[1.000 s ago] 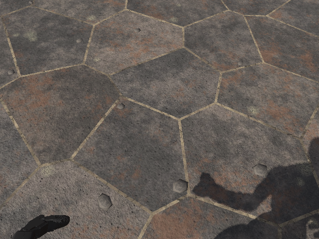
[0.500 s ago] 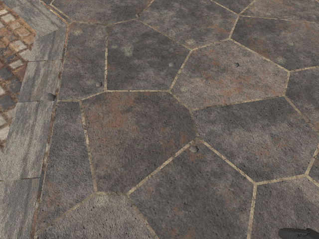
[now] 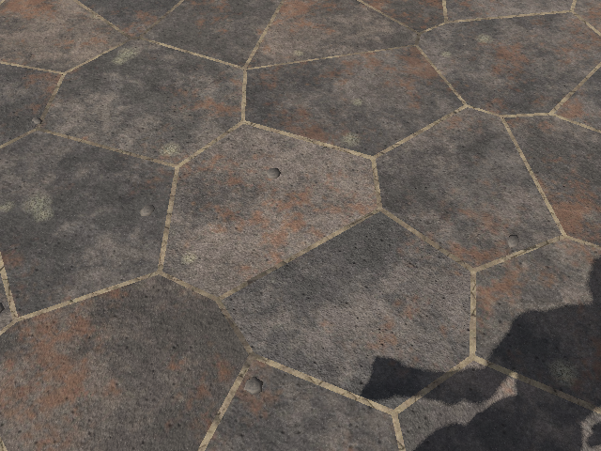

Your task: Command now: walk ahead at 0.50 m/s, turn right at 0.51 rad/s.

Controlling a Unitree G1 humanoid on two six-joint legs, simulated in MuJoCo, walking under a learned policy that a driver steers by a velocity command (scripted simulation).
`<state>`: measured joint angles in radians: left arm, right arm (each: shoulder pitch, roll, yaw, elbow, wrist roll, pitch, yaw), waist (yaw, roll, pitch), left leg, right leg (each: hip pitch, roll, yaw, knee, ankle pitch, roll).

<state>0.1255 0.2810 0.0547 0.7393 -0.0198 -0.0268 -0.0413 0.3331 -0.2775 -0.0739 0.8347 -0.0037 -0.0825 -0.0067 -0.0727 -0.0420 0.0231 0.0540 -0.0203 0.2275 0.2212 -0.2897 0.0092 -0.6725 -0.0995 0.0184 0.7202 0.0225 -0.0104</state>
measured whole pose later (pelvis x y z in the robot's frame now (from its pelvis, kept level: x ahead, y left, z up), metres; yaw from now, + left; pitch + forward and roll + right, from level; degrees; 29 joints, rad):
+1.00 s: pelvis +0.54 -0.11 +0.00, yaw -28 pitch +2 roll +2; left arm 0.07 0.27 0.04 0.63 -0.02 -0.06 -0.03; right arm 0.39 -0.28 -0.06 0.88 0.02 -0.07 0.01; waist -0.12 -0.04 0.03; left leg -0.02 -0.01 0.06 0.26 -0.28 0.01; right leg -0.59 -0.08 0.04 0.62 -0.06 0.00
